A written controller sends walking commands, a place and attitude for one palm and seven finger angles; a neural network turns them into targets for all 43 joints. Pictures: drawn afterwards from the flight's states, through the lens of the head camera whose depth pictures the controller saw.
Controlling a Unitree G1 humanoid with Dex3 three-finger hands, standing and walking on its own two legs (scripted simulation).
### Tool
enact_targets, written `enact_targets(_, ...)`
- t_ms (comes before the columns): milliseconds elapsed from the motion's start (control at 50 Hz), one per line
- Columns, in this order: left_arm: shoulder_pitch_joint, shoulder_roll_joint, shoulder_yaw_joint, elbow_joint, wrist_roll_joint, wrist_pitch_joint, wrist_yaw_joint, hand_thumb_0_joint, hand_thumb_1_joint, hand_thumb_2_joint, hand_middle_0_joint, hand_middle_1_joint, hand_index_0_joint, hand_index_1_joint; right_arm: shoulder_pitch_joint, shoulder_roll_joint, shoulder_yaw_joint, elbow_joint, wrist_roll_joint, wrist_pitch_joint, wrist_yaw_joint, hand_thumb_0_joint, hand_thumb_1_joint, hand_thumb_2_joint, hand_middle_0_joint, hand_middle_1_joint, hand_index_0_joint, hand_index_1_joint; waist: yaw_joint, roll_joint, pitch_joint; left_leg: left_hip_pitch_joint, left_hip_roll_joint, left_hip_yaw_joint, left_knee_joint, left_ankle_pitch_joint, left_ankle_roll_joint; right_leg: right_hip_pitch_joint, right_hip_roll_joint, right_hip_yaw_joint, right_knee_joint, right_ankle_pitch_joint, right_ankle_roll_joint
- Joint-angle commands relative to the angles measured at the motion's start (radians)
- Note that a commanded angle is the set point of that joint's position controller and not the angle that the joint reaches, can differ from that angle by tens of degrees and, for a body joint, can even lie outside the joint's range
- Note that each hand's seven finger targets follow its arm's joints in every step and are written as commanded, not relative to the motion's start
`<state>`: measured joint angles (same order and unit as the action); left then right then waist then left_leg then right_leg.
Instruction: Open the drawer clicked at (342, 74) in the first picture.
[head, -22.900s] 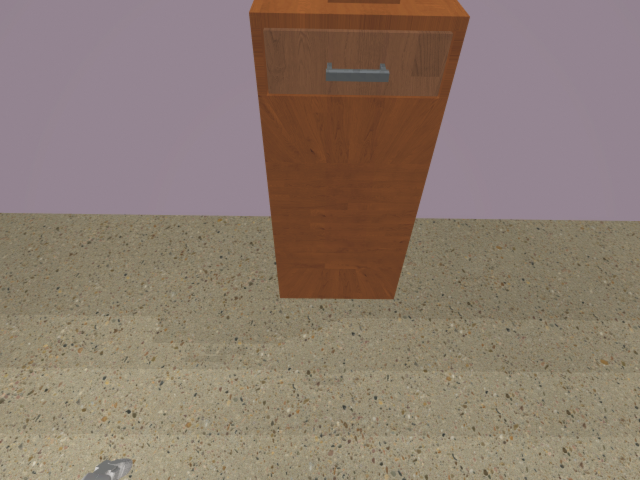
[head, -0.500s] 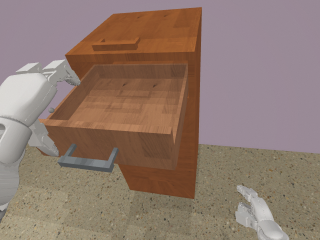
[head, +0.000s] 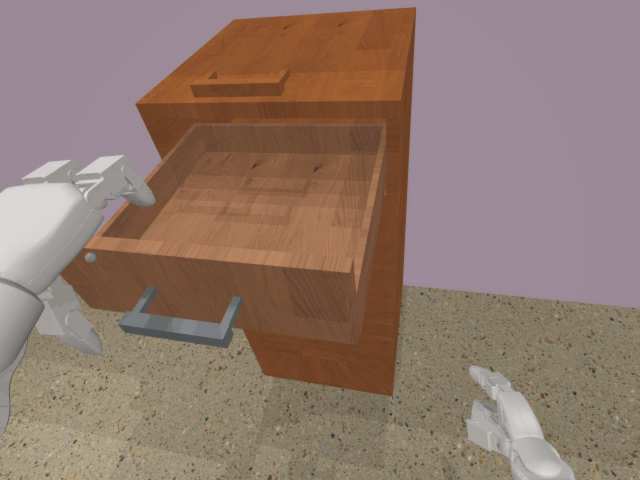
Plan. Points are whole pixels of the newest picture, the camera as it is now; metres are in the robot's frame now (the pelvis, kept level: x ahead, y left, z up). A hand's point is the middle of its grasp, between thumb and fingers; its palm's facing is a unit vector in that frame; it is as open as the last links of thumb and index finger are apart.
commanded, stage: draw the hand back to the body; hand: left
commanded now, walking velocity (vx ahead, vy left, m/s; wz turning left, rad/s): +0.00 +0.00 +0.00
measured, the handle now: (183, 314) +0.25 +0.21 +0.12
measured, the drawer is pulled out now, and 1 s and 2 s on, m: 0.30 0.30 0.30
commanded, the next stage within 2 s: step back with the hand held close in 1.08 s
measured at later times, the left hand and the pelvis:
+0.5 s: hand (93, 206) +0.22 +0.20 +0.30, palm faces +0.44 -0.86 -0.27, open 12.1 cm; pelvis +0.03 +0.00 +0.01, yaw -2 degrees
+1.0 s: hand (64, 213) +0.21 +0.22 +0.31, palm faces +0.53 -0.79 -0.31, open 7.9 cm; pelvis +0.04 +0.00 +0.01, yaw -1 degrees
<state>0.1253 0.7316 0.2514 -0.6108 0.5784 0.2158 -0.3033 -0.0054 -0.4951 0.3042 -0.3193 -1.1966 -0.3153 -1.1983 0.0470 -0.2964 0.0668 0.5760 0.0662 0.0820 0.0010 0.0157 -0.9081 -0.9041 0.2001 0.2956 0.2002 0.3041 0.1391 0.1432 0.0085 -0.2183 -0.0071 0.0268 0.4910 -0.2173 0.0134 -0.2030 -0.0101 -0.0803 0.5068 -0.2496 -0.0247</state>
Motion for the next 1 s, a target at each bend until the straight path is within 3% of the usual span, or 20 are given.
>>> enact_targets(0,-0.222,0.322,0.193,-0.264,0.048,-0.061,0.051,0.0,-0.5,0.3,-0.3,-1.2,-0.3,-1.2,-0.218,-0.074,-0.016,-0.21,-0.02,-0.072,-0.022,0.0,-0.9,-0.9,0.2,0.3,0.2,0.3,0.004,-0.051,-0.267,0.067,-0.011,-0.029,-0.053,0.129,0.001,0.094,-0.021,0.068,-0.092,0.072,0.023)
enact_targets(60,-0.159,0.346,0.264,-0.237,0.036,-0.101,0.091,0.0,-0.5,0.3,-0.3,-1.2,-0.3,-1.2,-0.191,-0.065,-0.022,-0.195,-0.027,-0.079,-0.025,0.0,-0.9,-0.9,0.2,0.3,0.2,0.3,0.009,-0.061,-0.194,0.073,-0.004,-0.031,-0.051,0.154,-0.001,0.054,-0.021,0.05,-0.113,0.091,0.025)
enact_targets(80,-0.256,0.013,0.317,-0.387,-0.59,-0.24,0.215,0.0,-0.465,0.315,-0.298,-1.178,-0.298,-1.178,-0.12,0.018,-0.028,-0.215,-0.023,-0.163,-0.043,0.0,-0.9,-0.9,0.2,0.3,0.2,0.3,-0.092,-0.077,-0.075,0.142,0.022,-0.047,-0.067,0.057,0.005,-0.034,0.002,0.059,-0.215,0.06,-0.017)
enact_targets(100,-0.046,0.047,0.381,-0.138,-0.605,-0.285,0.296,0.0,-0.43,0.33,-0.295,-1.155,-0.295,-1.155,-0.055,-0.004,-0.013,-0.125,-0.047,-0.192,-0.063,0.0,-0.9,-0.9,0.2,0.3,0.2,0.3,-0.089,-0.186,-0.01,0.108,0.05,-0.053,-0.094,0.008,0.0,-0.019,0.011,0.043,-0.21,0.036,-0.018)
enact_targets(120,-0.008,-0.006,0.344,-0.143,-0.61,-0.299,0.316,0.0,-0.395,0.345,-0.292,-1.133,-0.292,-1.133,-0.071,-0.009,-0.017,-0.12,-0.04,-0.197,-0.059,0.0,-0.9,-0.9,0.2,0.3,0.2,0.3,-0.088,-0.196,0.013,0.086,0.051,-0.064,-0.104,0.002,-0.004,-0.013,0.007,0.042,-0.207,0.044,-0.013)
enact_targets(140,-0.029,-0.011,0.389,-0.159,-0.664,-0.323,0.329,0.0,-0.36,0.36,-0.29,-1.11,-0.29,-1.11,-0.061,-0.015,-0.031,-0.103,-0.038,-0.194,-0.06,0.0,-0.9,-0.9,0.2,0.3,0.2,0.3,-0.086,-0.248,-0.018,0.105,0.053,-0.054,-0.109,0.0,-0.002,0.01,0.001,0.032,-0.231,0.032,-0.003)
enact_targets(160,-0.108,0.001,0.401,-0.189,-0.686,-0.356,0.344,0.0,-0.325,0.375,-0.287,-1.087,-0.287,-1.087,-0.071,-0.014,-0.037,-0.091,-0.034,-0.205,-0.067,0.0,-0.9,-0.9,0.2,0.3,0.2,0.3,-0.088,-0.204,-0.056,0.13,0.055,-0.041,-0.115,-0.014,0.0,0.029,-0.013,0.042,-0.241,0.011,0.004)
enact_targets(180,-0.118,0.037,0.438,-0.173,-0.698,-0.382,0.361,0.0,-0.29,0.39,-0.285,-1.065,-0.285,-1.065,-0.078,-0.023,-0.045,-0.066,-0.035,-0.224,-0.071,0.0,-0.9,-0.9,0.2,0.3,0.2,0.3,-0.084,-0.134,-0.051,0.139,0.056,-0.035,-0.114,-0.035,-0.006,0.031,-0.011,0.06,-0.244,-0.006,-0.001)
enact_targets(200,-0.141,-0.044,0.395,-0.176,-0.703,-0.407,0.371,0.0,-0.255,0.405,-0.282,-1.043,-0.282,-1.043,-0.063,-0.005,-0.042,-0.075,-0.042,-0.232,-0.072,0.0,-0.9,-0.9,0.2,0.3,0.2,0.3,-0.078,-0.068,-0.1,0.157,0.049,-0.025,-0.129,-0.032,-0.002,0.055,-0.017,0.048,-0.249,-0.019,-0.005)
enact_targets(280,-0.084,-0.155,0.308,-0.117,-0.709,-0.415,0.385,0.0,-0.115,0.465,-0.273,-0.952,-0.273,-0.952,-0.067,-0.015,-0.05,-0.059,-0.044,-0.251,-0.071,0.0,-0.9,-0.9,0.2,0.3,0.2,0.3,-0.073,0.024,0.0,0.148,0.051,-0.026,-0.165,0.02,-0.003,0.058,-0.007,0.039,-0.246,0.033,-0.01)
enact_targets(300,-0.097,-0.187,0.262,-0.145,-0.705,-0.42,0.386,0.0,-0.08,0.48,-0.27,-0.93,-0.27,-0.93,-0.063,-0.017,-0.051,-0.062,-0.05,-0.252,-0.067,0.0,-0.9,-0.9,0.2,0.3,0.2,0.3,-0.077,0.013,-0.01,0.147,0.049,-0.033,-0.174,0.031,0.002,0.071,-0.006,0.036,-0.244,0.039,-0.01)
enact_targets(340,-0.121,-0.187,0.233,-0.221,-0.691,-0.432,0.392,0.0,-0.01,0.51,-0.265,-0.885,-0.265,-0.885,-0.068,-0.021,-0.056,-0.069,-0.056,-0.264,-0.064,0.0,-0.9,-0.9,0.2,0.3,0.2,0.3,-0.072,0.003,-0.058,0.167,0.045,-0.037,-0.162,0.088,0.012,0.098,-0.007,0.042,-0.226,0.086,-0.01)
enact_targets(380,-0.098,-0.151,0.25,-0.286,-0.684,-0.445,0.403,0.0,0.06,0.54,-0.26,-0.84,-0.26,-0.84,-0.074,-0.025,-0.061,-0.07,-0.064,-0.276,-0.065,0.0,-0.9,-0.9,0.2,0.3,0.2,0.3,-0.061,-0.043,-0.104,0.185,0.047,-0.042,-0.144,0.149,0.017,0.13,-0.005,0.046,-0.209,0.145,-0.01)
enact_targets(460,0.005,-0.118,0.301,-0.401,-0.672,-0.456,0.419,0.0,0.2,0.6,-0.25,-0.75,-0.25,-0.75,-0.055,-0.018,-0.071,-0.085,-0.07,-0.277,-0.06,0.0,-0.9,-0.9,0.2,0.3,0.2,0.3,-0.051,-0.02,-0.19,0.189,0.044,-0.034,-0.101,0.281,0.001,0.181,-0.007,0.051,-0.167,0.293,-0.017)
enact_targets(540,0.043,-0.105,0.368,-0.313,-0.686,-0.445,0.424,0.0,0.34,0.66,-0.24,-0.66,-0.24,-0.66,-0.037,-0.007,-0.078,-0.071,-0.059,-0.25,-0.059,0.0,-0.9,-0.9,0.2,0.3,0.2,0.3,-0.06,-0.049,-0.118,0.163,0.053,-0.026,-0.1,0.296,-0.013,0.15,-0.002,0.046,-0.168,0.322,-0.019)
enact_targets(640,-0.026,-0.12,0.378,-0.113,-0.709,-0.417,0.413,0.0,0.515,0.735,-0.228,-0.548,-0.228,-0.548,-0.026,-0.017,-0.087,-0.053,-0.04,-0.212,-0.061,0.0,-0.9,-0.9,0.2,0.3,0.2,0.3,-0.078,-0.119,-0.019,0.148,0.062,-0.019,-0.121,0.225,-0.007,0.092,0.0,0.038,-0.199,0.254,-0.01)
enact_targets(700,-0.036,-0.111,0.38,-0.078,-0.712,-0.412,0.404,0.0,0.62,0.78,-0.22,-0.48,-0.22,-0.48,-0.034,-0.024,-0.09,-0.056,-0.038,-0.204,-0.062,0.0,-0.9,-0.9,0.2,0.3,0.2,0.3,-0.074,-0.118,-0.03,0.161,0.057,-0.017,-0.126,0.204,0.002,0.09,-0.004,0.038,-0.211,0.236,-0.005)
enact_targets(840,-0.029,-0.118,0.338,-0.288,-0.696,-0.423,0.404,0.0,0.865,0.885,-0.202,-0.322,-0.202,-0.322,-0.062,-0.022,-0.085,-0.084,-0.058,-0.219,-0.054,0.0,-0.9,-0.9,0.2,0.3,0.2,0.3,-0.057,-0.073,-0.176,0.206,0.043,-0.025,-0.099,0.263,0.013,0.148,-0.009,0.059,-0.186,0.316,-0.003)
enact_targets(900,-0.031,-0.094,0.359,-0.32,-0.691,-0.422,0.419,0.0,0.9,0.9,-0.2,-0.3,-0.2,-0.3,-0.062,-0.017,-0.08,-0.079,-0.064,-0.227,-0.059,0.0,-0.9,-0.9,0.2,0.3,0.2,0.3,-0.058,-0.055,-0.164,0.197,0.041,-0.028,-0.093,0.261,0.007,0.143,-0.011,0.064,-0.192,0.322,-0.005)
enact_targets(980,-0.07,-0.104,0.365,-0.249,-0.69,-0.411,0.423,0.0,0.9,0.9,-0.2,-0.3,-0.2,-0.3,-0.053,-0.006,-0.078,-0.063,-0.059,-0.221,-0.06,0.0,-0.9,-0.9,0.2,0.3,0.2,0.3,-0.067,-0.041,-0.079,0.176,0.043,-0.028,-0.106,0.212,-0.001,0.101,-0.005,0.059,-0.217,0.255,-0.011)
